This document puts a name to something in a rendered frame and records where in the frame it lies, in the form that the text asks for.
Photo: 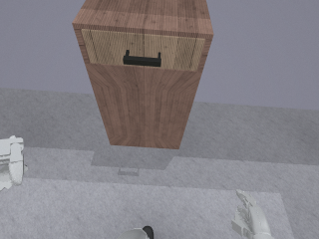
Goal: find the robot left foot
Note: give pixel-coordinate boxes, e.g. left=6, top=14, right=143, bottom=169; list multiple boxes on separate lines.
left=143, top=225, right=154, bottom=239

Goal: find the right robot hand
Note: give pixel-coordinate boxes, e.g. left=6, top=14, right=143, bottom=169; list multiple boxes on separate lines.
left=231, top=189, right=271, bottom=239

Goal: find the cabinet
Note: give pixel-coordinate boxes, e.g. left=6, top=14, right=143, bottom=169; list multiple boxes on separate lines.
left=72, top=0, right=214, bottom=149

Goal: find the handle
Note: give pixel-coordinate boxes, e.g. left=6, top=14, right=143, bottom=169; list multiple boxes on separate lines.
left=123, top=50, right=161, bottom=67

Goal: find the left robot hand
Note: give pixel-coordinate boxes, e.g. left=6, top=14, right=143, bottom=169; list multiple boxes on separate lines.
left=0, top=135, right=28, bottom=192

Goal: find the drawer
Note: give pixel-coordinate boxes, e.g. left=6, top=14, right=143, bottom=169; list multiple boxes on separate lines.
left=81, top=29, right=205, bottom=71

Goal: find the left robot shin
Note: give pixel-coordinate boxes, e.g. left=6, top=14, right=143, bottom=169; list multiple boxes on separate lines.
left=134, top=228, right=148, bottom=235

